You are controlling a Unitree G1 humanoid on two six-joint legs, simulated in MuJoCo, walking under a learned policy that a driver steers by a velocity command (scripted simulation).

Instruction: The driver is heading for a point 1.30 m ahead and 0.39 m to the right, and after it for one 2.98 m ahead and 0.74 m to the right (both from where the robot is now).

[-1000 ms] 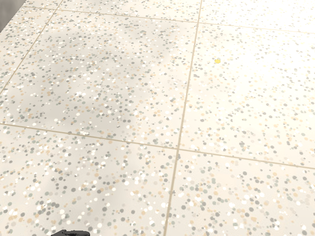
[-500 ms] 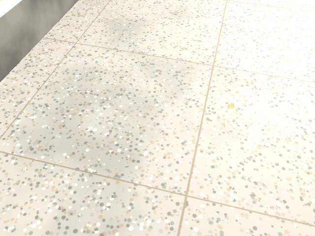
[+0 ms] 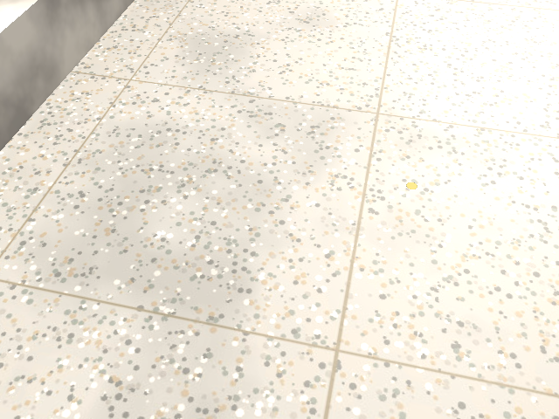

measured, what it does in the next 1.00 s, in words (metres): shifts its weight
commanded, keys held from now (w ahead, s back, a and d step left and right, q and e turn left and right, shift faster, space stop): no key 0.26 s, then w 0.12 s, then no key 0.62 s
